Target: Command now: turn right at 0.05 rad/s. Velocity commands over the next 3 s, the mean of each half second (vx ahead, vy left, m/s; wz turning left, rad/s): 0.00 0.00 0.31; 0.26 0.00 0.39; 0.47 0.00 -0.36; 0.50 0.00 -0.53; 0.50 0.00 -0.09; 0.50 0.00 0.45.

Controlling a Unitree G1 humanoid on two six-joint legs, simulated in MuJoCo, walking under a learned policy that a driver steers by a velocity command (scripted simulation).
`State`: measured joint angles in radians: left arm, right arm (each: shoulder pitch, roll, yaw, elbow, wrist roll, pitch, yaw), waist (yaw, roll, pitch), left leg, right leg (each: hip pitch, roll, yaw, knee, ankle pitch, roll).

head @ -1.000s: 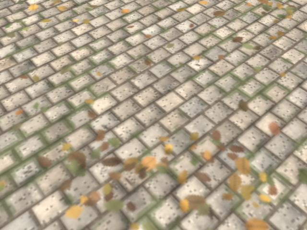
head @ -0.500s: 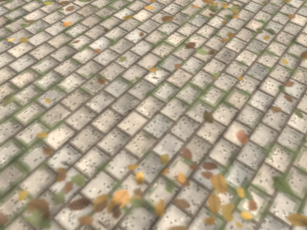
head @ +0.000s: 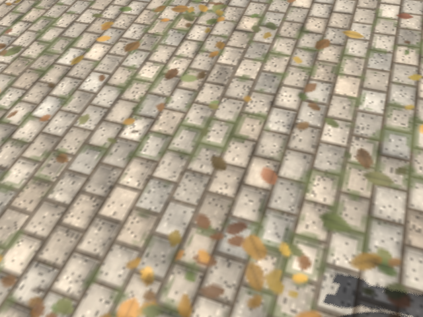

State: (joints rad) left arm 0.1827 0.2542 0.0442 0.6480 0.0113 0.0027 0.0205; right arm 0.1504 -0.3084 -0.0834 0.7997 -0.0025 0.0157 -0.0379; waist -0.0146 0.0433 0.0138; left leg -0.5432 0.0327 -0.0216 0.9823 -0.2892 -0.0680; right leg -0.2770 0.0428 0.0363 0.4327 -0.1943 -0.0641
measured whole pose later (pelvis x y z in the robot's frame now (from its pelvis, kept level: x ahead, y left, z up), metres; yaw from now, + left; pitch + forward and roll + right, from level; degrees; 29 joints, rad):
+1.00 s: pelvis +0.05 +0.05 +0.00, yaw +26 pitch +3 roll -1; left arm 0.41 0.29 0.09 0.79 -0.03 -0.05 -0.01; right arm 0.11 -0.25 -0.05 0.66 0.03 -0.04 0.04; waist 0.09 0.01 -0.02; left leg -0.43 0.06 0.02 0.59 -0.24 0.02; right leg -0.05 -0.07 -0.15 0.31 -0.31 0.01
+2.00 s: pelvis +0.54 +0.22 -0.02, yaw -5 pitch +2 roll -1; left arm 0.35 0.29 0.07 0.73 -0.02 -0.04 0.01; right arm 0.06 -0.28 -0.04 0.65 0.00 -0.12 0.02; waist 0.08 0.04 0.01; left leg -0.50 0.01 -0.06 0.49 -0.01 -0.02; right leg -0.08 0.11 0.21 0.48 -0.41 -0.06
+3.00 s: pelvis +1.06 +0.20 -0.02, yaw +10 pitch +2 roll -3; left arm 0.32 0.30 0.08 0.85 -0.02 -0.07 0.00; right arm 0.09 -0.28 -0.04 0.63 0.02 -0.02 0.05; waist 0.08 0.03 0.04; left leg -0.60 0.08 0.02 0.65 -0.10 0.06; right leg 0.09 -0.02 -0.25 0.28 -0.38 0.05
